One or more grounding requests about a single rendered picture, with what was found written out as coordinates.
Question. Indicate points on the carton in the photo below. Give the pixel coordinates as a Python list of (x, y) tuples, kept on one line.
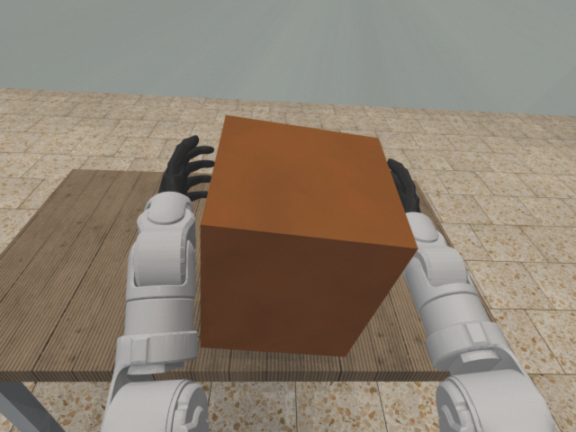
[(303, 235)]

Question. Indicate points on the table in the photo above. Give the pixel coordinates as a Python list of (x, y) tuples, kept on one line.
[(63, 301)]

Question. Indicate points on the robot left upper arm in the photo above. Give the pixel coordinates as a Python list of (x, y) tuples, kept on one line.
[(158, 406)]

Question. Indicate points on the robot left forearm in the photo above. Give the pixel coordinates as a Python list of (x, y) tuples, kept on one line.
[(159, 331)]

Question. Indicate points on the robot right hand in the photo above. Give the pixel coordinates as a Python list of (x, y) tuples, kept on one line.
[(405, 186)]

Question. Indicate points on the robot right upper arm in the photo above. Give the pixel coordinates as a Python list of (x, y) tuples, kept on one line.
[(494, 401)]

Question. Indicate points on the robot right forearm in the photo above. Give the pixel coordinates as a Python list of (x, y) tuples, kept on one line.
[(461, 338)]

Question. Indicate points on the robot left hand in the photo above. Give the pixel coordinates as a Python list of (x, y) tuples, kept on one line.
[(175, 178)]

